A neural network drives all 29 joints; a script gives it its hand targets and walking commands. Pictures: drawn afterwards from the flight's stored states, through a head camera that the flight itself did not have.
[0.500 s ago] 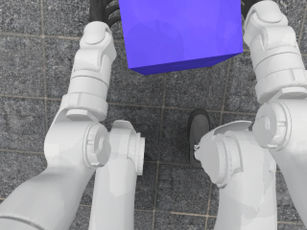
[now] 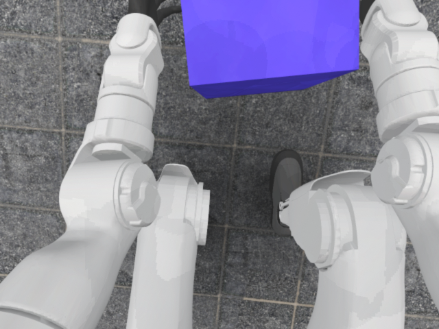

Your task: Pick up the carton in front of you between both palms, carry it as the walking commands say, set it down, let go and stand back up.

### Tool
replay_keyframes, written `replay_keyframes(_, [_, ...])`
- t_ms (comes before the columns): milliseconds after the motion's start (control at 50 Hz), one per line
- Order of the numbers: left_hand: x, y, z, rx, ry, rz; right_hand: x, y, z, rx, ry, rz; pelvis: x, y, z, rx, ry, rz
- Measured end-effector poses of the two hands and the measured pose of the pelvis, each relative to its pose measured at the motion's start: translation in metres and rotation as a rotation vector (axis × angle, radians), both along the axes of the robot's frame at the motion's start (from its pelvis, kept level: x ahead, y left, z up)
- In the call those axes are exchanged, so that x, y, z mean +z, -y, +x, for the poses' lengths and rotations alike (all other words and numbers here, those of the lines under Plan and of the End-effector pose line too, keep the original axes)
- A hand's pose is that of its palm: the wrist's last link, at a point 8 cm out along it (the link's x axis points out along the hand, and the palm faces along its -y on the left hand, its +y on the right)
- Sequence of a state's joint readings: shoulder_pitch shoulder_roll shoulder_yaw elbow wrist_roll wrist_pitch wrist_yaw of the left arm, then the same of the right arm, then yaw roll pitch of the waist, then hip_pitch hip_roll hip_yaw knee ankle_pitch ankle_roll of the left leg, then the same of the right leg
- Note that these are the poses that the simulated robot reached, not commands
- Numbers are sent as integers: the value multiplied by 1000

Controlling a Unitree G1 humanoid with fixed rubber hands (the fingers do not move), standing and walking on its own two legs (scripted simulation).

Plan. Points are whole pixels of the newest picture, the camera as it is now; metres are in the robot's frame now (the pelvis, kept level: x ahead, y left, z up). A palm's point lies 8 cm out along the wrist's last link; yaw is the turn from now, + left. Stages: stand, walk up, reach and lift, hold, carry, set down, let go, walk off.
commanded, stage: set down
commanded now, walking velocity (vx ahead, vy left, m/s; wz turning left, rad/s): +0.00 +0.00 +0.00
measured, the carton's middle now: (257, 25) +0.53 -0.06 -0.24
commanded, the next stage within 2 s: let go in 1.40 s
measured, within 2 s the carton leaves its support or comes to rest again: neither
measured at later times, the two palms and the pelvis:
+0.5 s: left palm (113, 5) +0.54 +0.14 -0.14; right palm out of the picture +0.53 -0.24 -0.15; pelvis +0.01 +0.01 +0.01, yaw +0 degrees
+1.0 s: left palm out of the picture +0.54 +0.14 +0.02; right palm out of the picture +0.53 -0.25 +0.01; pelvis +0.02 +0.00 +0.13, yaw -1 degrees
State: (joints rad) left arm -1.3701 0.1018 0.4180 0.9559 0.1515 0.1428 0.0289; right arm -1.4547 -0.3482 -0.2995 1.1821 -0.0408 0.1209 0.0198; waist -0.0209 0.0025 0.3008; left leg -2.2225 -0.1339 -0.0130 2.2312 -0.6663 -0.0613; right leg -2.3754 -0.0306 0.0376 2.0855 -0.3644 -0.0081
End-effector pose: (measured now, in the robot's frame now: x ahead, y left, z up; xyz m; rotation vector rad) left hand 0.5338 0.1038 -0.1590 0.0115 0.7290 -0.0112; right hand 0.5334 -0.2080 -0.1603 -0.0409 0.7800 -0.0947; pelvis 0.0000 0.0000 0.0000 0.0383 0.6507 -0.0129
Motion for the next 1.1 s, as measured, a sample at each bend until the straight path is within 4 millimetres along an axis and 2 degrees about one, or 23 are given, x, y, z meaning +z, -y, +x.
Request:
replay_keyframes(120, [-5, -3, -2, -32, 2, 32, -6, 1, -4, -11, 8, 1, 1, -1, -2, -1, 25, -1])
replay_keyframes(260, [-25, -42, -8, 36, -32, 99, -26, 26, -14, -112, -9, -46, 3, -2, 0, 2, 36, -5])
replay_keyframes(320, [-24, -50, -5, 41, -17, 99, -26, 33, -13, -121, 10, -50, 3, -2, 3, 4, 27, -5])
replay_keyframes(400, [-13, -47, 3, 36, 20, 86, -18, 34, -6, -116, 53, -43, 5, -3, 5, 6, 6, -8])
replay_keyframes(460, [1, -41, 8, 33, 54, 85, -4, 33, -3, -111, 91, -36, 8, -4, 6, 3, -8, -11])
replay_keyframes(520, [25, -36, 10, 38, 89, 85, 19, 32, -2, -105, 128, -32, 17, -6, 7, -1, -17, -10])
replay_keyframes(620, [73, -34, 10, 59, 99, 91, 65, 32, -4, -100, 139, -32, 42, -7, 10, -8, -45, 2])
replay_keyframes(720, [110, -36, 10, 75, 84, 94, 103, 34, -5, -97, 126, -29, 69, -5, 14, -14, -90, 12])
replay_keyframes(960, [171, -39, 11, 82, 111, 99, 162, 39, -3, -80, 148, -36, 120, 3, 23, -30, -153, 20])
replay_keyframes(1100, [215, -43, 10, 79, 115, 98, 206, 43, -4, -71, 151, -38, 158, 6, 30, -40, -166, 24])
